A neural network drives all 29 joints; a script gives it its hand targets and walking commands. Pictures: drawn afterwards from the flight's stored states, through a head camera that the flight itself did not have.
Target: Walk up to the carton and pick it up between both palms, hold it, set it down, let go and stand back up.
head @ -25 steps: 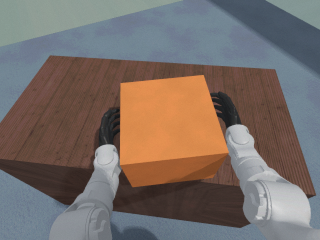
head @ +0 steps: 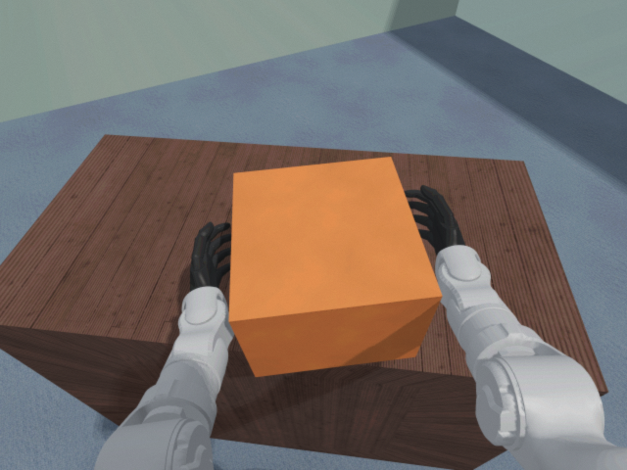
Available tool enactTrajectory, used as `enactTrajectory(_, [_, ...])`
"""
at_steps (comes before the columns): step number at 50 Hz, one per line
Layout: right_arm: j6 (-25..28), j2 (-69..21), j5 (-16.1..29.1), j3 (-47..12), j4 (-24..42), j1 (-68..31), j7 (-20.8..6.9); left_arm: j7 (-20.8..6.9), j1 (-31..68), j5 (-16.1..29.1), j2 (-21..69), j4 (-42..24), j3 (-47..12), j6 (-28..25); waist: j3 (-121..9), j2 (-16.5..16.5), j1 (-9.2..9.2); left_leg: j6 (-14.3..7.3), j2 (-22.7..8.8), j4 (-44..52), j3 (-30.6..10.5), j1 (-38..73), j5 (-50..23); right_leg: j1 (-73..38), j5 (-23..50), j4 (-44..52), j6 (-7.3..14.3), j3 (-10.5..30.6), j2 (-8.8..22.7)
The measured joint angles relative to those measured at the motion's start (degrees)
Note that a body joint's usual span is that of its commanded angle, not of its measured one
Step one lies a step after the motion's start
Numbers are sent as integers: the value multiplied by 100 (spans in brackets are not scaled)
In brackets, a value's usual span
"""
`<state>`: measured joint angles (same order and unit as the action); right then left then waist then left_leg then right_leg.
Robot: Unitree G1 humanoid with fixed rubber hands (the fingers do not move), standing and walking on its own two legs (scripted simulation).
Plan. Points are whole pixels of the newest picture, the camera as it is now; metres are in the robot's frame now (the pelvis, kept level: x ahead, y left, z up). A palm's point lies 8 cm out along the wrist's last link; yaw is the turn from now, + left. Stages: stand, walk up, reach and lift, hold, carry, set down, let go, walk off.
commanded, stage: reach and lift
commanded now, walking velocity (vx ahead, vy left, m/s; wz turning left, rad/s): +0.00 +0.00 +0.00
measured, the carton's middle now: (324, 264) +0.42 +0.05 +0.01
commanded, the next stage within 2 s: hold in 1.92 s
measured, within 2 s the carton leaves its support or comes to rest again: neither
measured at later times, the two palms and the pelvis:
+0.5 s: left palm (212, 240) +0.36 +0.18 +0.12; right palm (494, 224) +0.40 -0.14 +0.15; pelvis -0.01 +0.00 +0.01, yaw +1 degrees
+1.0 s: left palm (206, 235) +0.35 +0.18 +0.14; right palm (504, 224) +0.38 -0.14 +0.17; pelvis -0.01 +0.00 +0.01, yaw +1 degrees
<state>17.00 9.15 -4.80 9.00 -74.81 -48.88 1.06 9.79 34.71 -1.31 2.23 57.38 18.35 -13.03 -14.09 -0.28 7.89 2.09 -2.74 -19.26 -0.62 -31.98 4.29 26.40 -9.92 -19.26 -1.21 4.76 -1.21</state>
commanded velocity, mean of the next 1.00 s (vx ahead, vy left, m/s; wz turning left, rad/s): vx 0.00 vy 0.00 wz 0.00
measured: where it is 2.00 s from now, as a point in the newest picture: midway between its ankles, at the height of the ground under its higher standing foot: outside the picture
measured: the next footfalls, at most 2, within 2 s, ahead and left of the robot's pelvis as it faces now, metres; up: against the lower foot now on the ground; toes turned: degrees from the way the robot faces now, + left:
none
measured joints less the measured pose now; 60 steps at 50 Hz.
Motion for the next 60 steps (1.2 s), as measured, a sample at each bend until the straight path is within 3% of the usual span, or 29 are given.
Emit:
enactTrajectory(8, [-608,1,474,-519,459,57,141,0,-69,108,-98,-473,-166,632,-3,1,-138,0,-1,0,-5,352,54,-401,-3,97,-1,-6,3])
enactTrajectory(17, [-1518,3,1109,-769,1241,320,283,-10,-145,71,-156,-1348,-324,1811,109,1,-394,0,-1,-1,-41,1004,146,-1159,-3,294,-2,-45,8])
enactTrajectory(27, [-2356,2,1197,-770,1820,373,422,-182,-17,-424,-203,-1852,-325,2763,484,57,-698,0,-1,29,-50,1562,147,-1724,-2,334,-2,-54,9])
enactTrajectory(45, [-2973,-56,1313,-770,2623,571,569,-339,-126,-594,-203,-2628,-325,3442,592,140,-760,0,0,65,-50,1776,132,-1930,7,353,-4,-55,11])
enactTrajectory(60, [-3196,-126,1430,-770,3152,771,662,-444,-255,-653,-203,-3297,-325,3881,724,192,-948,0,0,65,-50,1914,167,-2098,7,416,-4,-55,13])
